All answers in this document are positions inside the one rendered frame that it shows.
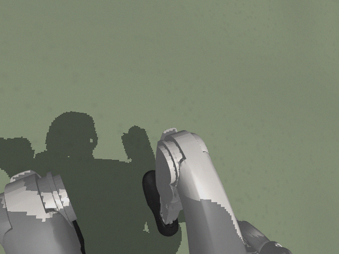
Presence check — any left robot foot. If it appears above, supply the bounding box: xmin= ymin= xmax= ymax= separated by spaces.
xmin=72 ymin=220 xmax=86 ymax=254

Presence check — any right robot foot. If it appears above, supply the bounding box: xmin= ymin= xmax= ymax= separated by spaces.
xmin=142 ymin=170 xmax=179 ymax=237

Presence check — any right robot arm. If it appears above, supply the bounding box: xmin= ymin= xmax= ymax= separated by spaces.
xmin=260 ymin=241 xmax=292 ymax=254

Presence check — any right robot hand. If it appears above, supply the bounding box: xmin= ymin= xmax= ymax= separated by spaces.
xmin=235 ymin=217 xmax=270 ymax=254

